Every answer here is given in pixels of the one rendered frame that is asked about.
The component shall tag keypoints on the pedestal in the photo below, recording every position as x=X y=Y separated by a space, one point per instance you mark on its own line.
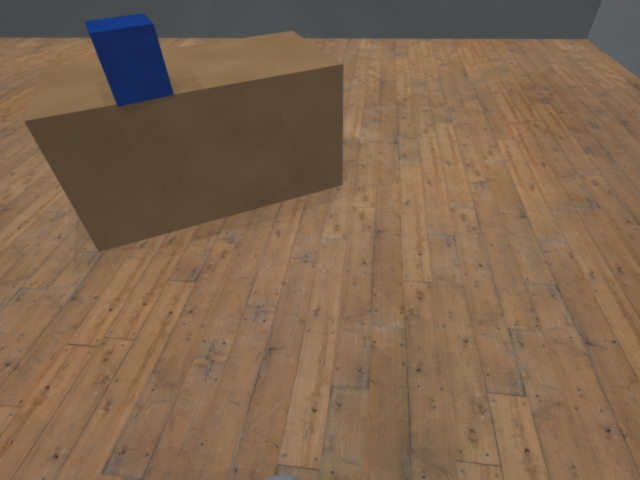
x=253 y=122

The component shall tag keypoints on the carton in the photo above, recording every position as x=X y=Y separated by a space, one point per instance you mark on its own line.
x=131 y=57

